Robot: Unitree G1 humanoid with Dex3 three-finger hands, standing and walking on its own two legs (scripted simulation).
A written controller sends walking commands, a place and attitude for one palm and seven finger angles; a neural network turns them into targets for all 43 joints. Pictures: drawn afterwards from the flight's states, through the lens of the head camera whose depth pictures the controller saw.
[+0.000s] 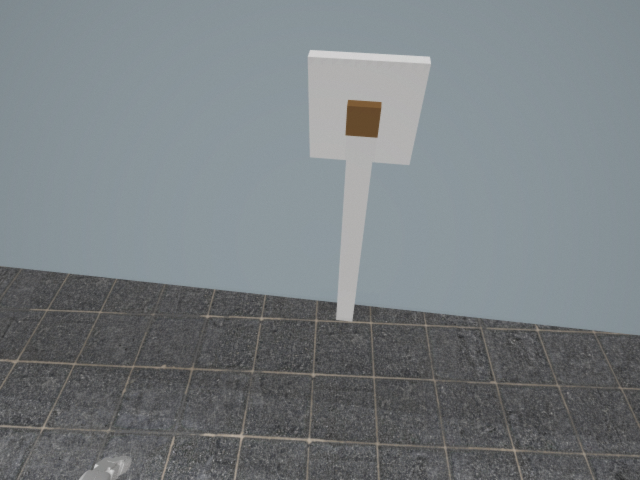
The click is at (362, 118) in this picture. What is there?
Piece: button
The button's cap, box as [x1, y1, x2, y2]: [346, 100, 381, 137]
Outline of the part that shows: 348,100 346,134 376,137 381,102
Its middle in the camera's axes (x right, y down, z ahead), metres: +0.08 -0.24 +0.76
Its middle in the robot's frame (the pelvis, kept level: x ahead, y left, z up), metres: +0.74 -0.04 +0.07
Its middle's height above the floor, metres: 0.84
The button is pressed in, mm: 0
